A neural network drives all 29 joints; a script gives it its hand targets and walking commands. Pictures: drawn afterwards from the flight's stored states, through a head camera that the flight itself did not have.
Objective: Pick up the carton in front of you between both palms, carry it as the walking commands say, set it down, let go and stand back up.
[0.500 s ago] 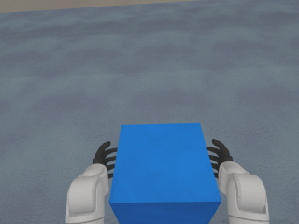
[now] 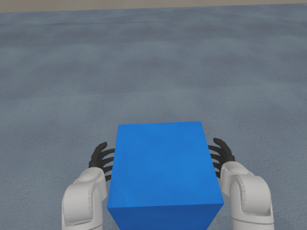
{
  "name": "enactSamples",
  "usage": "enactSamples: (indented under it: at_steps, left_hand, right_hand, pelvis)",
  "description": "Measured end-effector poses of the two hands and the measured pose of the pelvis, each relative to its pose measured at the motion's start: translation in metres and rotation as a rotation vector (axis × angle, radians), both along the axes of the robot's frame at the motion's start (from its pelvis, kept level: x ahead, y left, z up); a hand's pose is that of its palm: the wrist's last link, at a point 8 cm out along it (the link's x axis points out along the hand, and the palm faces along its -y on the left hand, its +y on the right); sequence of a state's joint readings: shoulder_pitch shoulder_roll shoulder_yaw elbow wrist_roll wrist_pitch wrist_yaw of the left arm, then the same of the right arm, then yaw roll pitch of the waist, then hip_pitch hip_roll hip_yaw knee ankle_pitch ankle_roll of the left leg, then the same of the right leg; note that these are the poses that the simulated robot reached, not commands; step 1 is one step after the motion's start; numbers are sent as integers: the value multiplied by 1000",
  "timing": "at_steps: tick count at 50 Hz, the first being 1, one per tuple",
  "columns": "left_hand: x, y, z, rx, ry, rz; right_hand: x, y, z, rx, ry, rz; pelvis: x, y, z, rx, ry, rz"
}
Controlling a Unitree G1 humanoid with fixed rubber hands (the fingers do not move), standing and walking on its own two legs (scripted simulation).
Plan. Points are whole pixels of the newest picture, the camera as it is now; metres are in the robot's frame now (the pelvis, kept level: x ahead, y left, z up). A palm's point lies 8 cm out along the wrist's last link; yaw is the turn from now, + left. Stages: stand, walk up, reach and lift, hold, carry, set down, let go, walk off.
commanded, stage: carry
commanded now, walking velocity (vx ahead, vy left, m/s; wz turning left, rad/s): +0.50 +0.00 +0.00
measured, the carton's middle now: (161, 182) +0.27 +0.00 +0.00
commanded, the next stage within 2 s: none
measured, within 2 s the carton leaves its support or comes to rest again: neither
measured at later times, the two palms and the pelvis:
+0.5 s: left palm (120, 89) +0.58 +0.13 +0.07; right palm (202, 85) +0.61 -0.17 +0.06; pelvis +0.33 -0.04 +0.00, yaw +5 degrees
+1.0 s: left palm (116, 44) +0.93 +0.18 +0.07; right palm (179, 42) +0.93 -0.12 +0.08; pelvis +0.66 +0.03 +0.01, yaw +0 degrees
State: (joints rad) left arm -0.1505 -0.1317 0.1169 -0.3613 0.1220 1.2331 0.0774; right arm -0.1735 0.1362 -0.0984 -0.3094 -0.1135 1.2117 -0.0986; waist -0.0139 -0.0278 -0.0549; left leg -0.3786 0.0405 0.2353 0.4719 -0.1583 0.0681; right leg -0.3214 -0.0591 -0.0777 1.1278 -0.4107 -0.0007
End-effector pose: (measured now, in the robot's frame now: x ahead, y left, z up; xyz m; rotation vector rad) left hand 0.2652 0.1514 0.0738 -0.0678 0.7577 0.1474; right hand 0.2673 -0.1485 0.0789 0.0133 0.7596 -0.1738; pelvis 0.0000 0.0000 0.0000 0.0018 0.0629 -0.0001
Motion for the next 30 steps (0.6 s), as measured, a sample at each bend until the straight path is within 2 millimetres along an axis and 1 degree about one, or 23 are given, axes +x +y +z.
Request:
enactSamples:
  at_steps: [3,6,10,13,16,19,20,22,24,27,30]
  left_hand:
    - [35,2,4,2,19,-19]
    - [71,3,13,5,-3,-24]
    - [122,4,25,9,-56,-8]
    - [162,1,29,14,-84,11]
    - [207,-6,24,23,-89,26]
    - [254,-16,12,41,-84,41]
    - [269,-19,7,50,-66,43]
    - [291,-22,-1,53,-12,55]
    - [309,-23,-5,52,35,68]
    - [338,-23,-1,58,55,82]
    - [373,-22,9,63,31,84]
  right_hand:
    - [29,2,3,-1,20,-17]
    - [65,3,12,-1,-3,-20]
    - [121,4,25,3,-56,-4]
    - [167,1,28,8,-83,15]
    - [216,-6,20,17,-89,31]
    - [268,-15,2,35,-84,46]
    - [283,-18,-5,46,-66,47]
    - [309,-21,-14,50,-11,57]
    - [331,-22,-18,47,34,72]
    - [365,-22,-15,48,53,91]
    - [401,-20,-7,49,29,96]
  pelvis:
    - [32,6,10,-14,9,1]
    - [68,8,16,-23,13,9]
    - [121,4,17,-25,14,18]
    - [165,-3,13,-19,10,21]
    - [214,-13,2,-11,4,30]
    - [265,-26,-14,-13,-14,53]
    - [279,-29,-15,-23,-15,60]
    - [301,-35,-10,-14,-9,73]
    - [321,-39,-2,1,-2,82]
    - [354,-42,10,17,7,81]
    - [389,-41,16,28,15,72]
